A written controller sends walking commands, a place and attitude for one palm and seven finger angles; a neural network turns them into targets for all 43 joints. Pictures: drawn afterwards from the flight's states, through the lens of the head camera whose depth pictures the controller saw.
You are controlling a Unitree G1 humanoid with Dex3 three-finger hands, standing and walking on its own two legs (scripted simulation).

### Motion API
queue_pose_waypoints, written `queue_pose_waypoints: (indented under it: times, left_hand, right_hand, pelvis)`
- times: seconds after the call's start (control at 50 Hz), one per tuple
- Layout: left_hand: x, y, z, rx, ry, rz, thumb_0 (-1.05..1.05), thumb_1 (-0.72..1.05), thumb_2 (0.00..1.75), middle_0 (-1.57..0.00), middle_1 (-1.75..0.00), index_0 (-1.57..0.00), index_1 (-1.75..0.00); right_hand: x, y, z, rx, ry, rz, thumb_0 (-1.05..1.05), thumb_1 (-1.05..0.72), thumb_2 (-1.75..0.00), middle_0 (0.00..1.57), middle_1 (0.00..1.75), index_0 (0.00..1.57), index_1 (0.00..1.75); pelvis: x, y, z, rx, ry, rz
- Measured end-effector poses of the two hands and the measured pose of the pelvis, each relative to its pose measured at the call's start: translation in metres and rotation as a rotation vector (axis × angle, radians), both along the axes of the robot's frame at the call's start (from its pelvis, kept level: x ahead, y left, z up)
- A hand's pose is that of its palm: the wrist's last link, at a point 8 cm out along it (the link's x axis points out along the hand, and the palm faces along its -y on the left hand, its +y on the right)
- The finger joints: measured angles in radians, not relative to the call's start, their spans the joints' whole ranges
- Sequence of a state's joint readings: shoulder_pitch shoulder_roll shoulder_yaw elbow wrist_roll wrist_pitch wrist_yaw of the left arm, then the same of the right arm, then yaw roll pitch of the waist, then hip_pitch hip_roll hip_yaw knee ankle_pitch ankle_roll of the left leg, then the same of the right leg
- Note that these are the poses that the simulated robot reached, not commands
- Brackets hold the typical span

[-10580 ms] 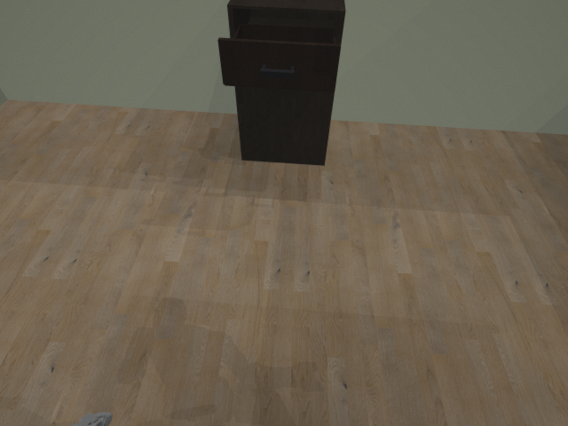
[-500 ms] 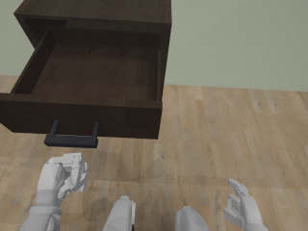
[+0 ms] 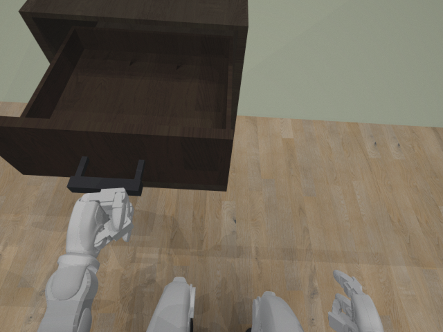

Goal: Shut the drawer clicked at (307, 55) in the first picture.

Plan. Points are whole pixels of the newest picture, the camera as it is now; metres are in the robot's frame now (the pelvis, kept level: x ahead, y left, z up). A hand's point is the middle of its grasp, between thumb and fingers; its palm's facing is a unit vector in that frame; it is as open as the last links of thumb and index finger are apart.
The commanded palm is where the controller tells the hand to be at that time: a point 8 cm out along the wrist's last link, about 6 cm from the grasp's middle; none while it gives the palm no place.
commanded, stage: push the drawer shut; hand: left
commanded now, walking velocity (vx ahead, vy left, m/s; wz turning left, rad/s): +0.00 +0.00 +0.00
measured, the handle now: (109, 175) +0.37 +0.22 +0.04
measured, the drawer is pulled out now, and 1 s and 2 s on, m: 0.28 0.16 0.03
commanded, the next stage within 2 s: none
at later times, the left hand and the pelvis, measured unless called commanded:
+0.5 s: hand (133, 183) +0.36 +0.18 +0.03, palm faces -0.01 -1.00 -0.05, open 3.0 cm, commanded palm +0.35 +0.23 +0.04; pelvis +0.00 +0.00 +0.01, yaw -1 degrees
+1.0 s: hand (138, 155) +0.41 +0.18 +0.03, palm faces +0.00 -1.00 -0.05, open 3.0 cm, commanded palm +0.41 +0.23 +0.04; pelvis +0.00 +0.01 +0.01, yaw -2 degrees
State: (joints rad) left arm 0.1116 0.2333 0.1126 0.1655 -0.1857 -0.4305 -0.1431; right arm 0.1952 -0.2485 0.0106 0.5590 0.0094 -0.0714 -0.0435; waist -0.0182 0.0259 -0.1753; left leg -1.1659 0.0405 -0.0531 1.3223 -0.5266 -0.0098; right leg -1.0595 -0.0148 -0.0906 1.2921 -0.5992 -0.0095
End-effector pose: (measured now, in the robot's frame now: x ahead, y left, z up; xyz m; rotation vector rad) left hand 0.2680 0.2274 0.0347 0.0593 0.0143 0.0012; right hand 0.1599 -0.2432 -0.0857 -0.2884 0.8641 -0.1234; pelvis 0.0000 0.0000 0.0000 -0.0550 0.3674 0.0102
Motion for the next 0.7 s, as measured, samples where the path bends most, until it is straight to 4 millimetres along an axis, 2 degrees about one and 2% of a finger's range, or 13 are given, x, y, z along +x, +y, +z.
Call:
queue_pose_waypoints:
  times: [0.24,0.7]
  left_hand:
    - [0.035,0.002,0.002,-0.001,0.003,-0.007,-0.01,0.82,0.94,-1.4,-1.6,-1.4,-1.6]
    - [0.095,0.01,0.0,-0.013,-0.004,-0.008,-0.03,0.75,0.89,-1.4,-1.6,-1.4,-1.6]
  right_hand:
    - [-0.014,-0.003,0.001,0.002,0.017,-0.032,0.01,-0.91,-0.9,0.2,0.3,0.2,0.3]
    - [-0.057,-0.008,-0.005,-0.022,0.171,-0.101,0.0,-0.91,-0.9,0.2,0.3,0.2,0.29]
  pelvis:
    - [-0.005,-0.001,0.004,0.004,-0.007,-0.008]
    - [-0.004,0.008,0.007,0.002,0.016,-0.022]
